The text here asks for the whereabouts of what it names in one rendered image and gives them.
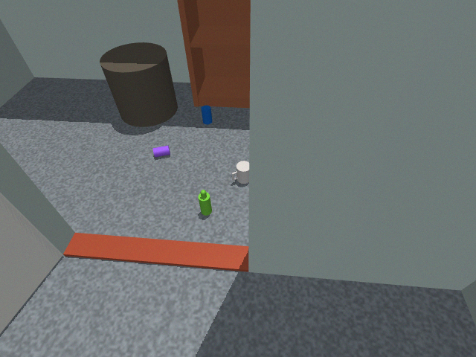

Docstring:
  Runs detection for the bookshelf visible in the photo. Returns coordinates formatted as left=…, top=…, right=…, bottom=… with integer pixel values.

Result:
left=177, top=0, right=251, bottom=108

